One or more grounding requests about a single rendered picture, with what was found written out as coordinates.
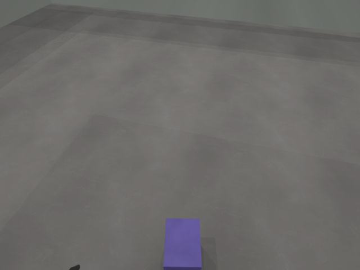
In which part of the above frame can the carton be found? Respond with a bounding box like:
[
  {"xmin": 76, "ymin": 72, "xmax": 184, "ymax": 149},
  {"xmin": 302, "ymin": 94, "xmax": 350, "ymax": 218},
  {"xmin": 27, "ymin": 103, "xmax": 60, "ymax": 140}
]
[{"xmin": 163, "ymin": 218, "xmax": 202, "ymax": 270}]

